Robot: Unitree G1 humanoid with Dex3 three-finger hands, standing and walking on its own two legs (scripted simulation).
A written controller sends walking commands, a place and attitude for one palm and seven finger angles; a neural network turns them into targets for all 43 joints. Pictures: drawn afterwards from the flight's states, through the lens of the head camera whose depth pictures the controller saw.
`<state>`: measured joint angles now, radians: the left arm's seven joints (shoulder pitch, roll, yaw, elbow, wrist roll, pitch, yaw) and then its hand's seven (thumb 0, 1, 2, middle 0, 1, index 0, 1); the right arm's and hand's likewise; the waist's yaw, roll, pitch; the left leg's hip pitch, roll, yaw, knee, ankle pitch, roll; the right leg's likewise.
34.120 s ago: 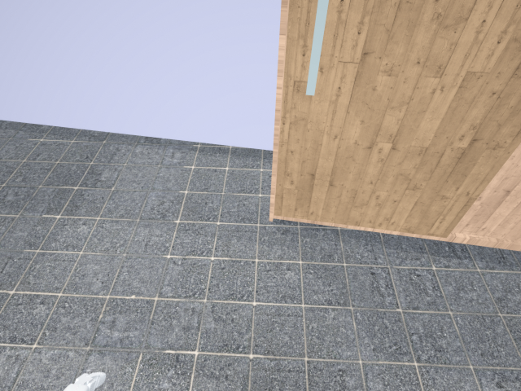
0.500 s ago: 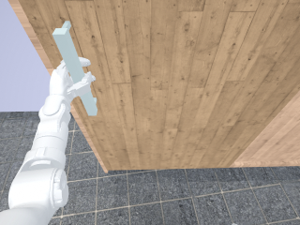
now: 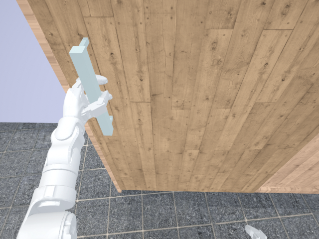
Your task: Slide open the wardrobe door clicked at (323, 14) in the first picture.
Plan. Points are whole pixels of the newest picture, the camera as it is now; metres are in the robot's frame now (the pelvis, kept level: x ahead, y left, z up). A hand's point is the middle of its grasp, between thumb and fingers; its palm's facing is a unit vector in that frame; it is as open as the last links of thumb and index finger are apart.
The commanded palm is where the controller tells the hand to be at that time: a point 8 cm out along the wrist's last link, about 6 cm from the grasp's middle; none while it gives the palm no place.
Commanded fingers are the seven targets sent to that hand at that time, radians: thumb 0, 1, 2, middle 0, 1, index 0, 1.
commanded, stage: tug the door sideways, standing still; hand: left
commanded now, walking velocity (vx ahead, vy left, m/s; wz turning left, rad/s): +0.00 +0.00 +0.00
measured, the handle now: (98, 93) +0.45 +0.18 +0.12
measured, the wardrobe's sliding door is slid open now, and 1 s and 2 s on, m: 0.00 0.04 0.34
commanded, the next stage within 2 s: step sideways, sliding the door along in 0.30 s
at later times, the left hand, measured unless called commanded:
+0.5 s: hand (106, 103) +0.41 +0.15 +0.13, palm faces +0.06 -0.99 -0.09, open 5.9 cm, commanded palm +0.39 +0.18 +0.13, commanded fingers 0.00 0.90 0.90 -0.45 -1.40 -0.45 -1.40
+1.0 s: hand (120, 104) +0.41 +0.11 +0.13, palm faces +0.36 -0.92 -0.14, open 6.2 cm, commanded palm +0.37 +0.09 +0.13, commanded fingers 0.00 0.90 0.90 -0.45 -1.40 -0.45 -1.40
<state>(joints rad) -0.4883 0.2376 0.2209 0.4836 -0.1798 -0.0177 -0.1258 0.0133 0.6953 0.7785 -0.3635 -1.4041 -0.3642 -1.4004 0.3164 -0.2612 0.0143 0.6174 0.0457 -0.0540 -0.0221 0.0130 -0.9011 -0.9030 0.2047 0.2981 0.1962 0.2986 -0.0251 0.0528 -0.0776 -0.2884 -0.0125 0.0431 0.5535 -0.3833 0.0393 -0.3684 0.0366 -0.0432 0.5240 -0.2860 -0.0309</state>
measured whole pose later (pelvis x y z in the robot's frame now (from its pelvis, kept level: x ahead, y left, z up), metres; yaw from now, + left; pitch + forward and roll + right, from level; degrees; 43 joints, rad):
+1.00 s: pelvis +0.00 -0.11 -0.01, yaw +7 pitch -2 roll -1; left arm -0.68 0.25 0.11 0.57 -0.12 -0.04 0.16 -0.02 0.68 0.79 -0.43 -1.40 -0.27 -1.40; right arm 0.17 -0.28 -0.02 0.69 0.06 -0.02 -0.09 0.01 -0.91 -0.90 0.21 0.30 0.20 0.30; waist 0.05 0.10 0.19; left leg -0.33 0.06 -0.03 0.97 -0.58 -0.03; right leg -0.33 -0.03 -0.13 0.64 -0.27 -0.03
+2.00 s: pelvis +0.08 -0.37 -0.01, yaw +1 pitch -2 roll -2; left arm -0.19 0.21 0.07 -0.06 -0.04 -0.11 0.14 -0.03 0.68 0.77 -0.46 -1.40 -0.24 -1.38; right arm 0.12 -0.13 0.04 0.53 0.02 -0.10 0.02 0.02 -0.90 -0.90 0.21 0.30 0.20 0.30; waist 0.11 0.07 0.22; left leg -0.19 0.32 0.13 0.56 -0.28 -0.16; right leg -0.29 -0.03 -0.07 0.59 -0.21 0.03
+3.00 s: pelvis -0.02 -0.62 +0.00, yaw -4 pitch -2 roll -4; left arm -0.49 0.26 0.15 0.25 -0.06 -0.02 0.15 0.00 0.70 0.82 -0.41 -1.40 -0.24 -1.39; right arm 0.12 -0.19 0.01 0.65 0.03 0.01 -0.07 0.01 -0.90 -0.90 0.20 0.30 0.20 0.30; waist 0.05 0.02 0.19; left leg -0.31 0.20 0.15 0.60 -0.25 -0.02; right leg -0.52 -0.05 -0.06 1.13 -0.35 0.01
